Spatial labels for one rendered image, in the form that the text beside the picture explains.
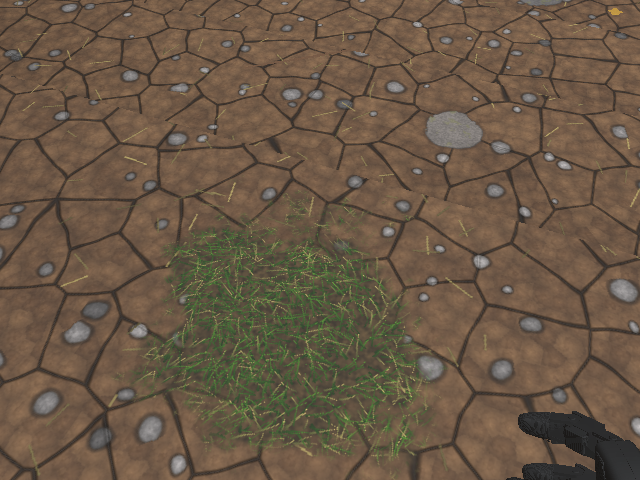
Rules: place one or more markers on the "robot right hand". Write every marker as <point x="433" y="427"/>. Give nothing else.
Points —
<point x="615" y="459"/>

